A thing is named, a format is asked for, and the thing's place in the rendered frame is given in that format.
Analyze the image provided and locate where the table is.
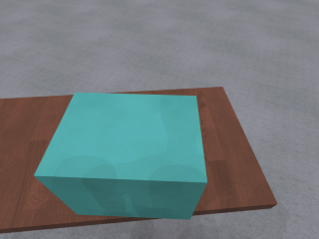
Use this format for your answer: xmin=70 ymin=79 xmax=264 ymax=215
xmin=0 ymin=87 xmax=278 ymax=234

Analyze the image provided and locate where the carton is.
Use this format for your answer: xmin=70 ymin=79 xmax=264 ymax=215
xmin=34 ymin=92 xmax=207 ymax=220

